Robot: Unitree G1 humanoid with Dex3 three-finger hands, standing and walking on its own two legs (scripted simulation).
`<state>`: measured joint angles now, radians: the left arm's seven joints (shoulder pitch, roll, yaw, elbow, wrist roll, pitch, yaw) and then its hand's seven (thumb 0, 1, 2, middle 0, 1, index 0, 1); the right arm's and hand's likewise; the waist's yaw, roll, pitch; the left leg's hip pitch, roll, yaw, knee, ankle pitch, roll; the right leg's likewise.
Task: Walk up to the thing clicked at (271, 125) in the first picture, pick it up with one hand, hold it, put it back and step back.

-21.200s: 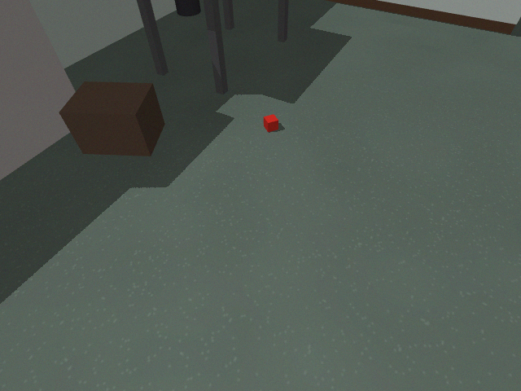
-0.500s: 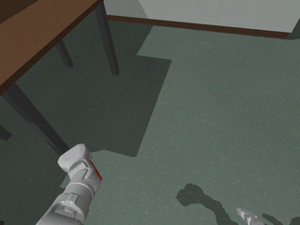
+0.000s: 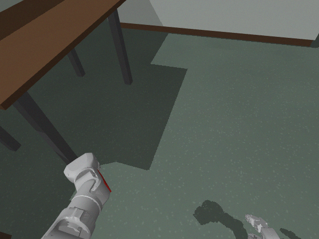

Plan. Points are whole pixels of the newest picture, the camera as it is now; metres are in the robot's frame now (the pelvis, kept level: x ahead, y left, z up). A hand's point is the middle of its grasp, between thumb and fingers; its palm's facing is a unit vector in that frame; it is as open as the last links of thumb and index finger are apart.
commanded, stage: hold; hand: left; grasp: from above
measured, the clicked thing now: (92, 185) +0.30 +0.23 -0.09
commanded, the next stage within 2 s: crouch in 1.10 s
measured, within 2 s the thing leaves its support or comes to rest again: neither
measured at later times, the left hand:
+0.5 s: hand (87, 184) +0.28 +0.23 -0.04, palm faces -0.34 -0.31 -0.89, open 9.7 cm
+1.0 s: hand (86, 183) +0.28 +0.23 -0.03, palm faces -0.35 -0.29 -0.89, open 9.7 cm
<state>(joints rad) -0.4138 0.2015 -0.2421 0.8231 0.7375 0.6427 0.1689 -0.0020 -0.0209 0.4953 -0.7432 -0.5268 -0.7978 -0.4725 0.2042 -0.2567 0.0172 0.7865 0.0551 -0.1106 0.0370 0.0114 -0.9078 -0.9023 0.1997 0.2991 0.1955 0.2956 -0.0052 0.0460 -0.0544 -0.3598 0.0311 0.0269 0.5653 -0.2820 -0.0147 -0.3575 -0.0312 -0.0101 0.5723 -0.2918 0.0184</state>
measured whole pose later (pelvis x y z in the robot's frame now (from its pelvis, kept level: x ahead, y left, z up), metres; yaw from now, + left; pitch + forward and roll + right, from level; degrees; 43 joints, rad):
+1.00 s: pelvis +0.00 +0.00 +0.00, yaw +0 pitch +2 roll +0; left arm -0.34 0.24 -0.28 0.64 0.79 0.69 0.04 0.00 -0.04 0.51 -0.76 -0.51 -0.82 -0.46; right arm 0.17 -0.25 0.03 0.74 0.06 -0.13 0.01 0.01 -0.92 -0.91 0.20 0.30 0.20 0.30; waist 0.02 0.05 -0.04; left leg -0.31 0.03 0.02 0.54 -0.26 -0.02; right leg -0.31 -0.03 -0.02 0.54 -0.28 0.02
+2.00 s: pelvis -0.06 +0.01 -0.18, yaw -2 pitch +31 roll -3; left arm -0.79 0.31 0.03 1.32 0.81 0.39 0.54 0.00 -0.02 0.50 -0.74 -0.52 -0.80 -0.47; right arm 0.20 -0.24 -0.03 0.83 -0.05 -0.15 0.09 0.01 -0.89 -0.90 0.20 0.30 0.19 0.29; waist -0.15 0.04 -0.18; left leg -1.53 0.06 -0.03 1.56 -0.58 -0.01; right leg -1.50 0.00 -0.01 1.52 -0.57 0.03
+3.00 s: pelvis -0.10 +0.01 -0.41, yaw -5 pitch +35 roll -5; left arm -1.01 0.55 0.23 1.58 0.90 0.22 0.54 0.00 -0.01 0.49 -0.74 -0.51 -0.80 -0.46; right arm 0.15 -0.28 0.00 0.89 -0.16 -0.25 0.21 0.00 -0.91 -0.90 0.20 0.30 0.20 0.30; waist -0.22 0.04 -0.09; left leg -2.26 0.04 -0.10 2.30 -0.65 -0.01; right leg -2.22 0.01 -0.03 2.25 -0.64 0.03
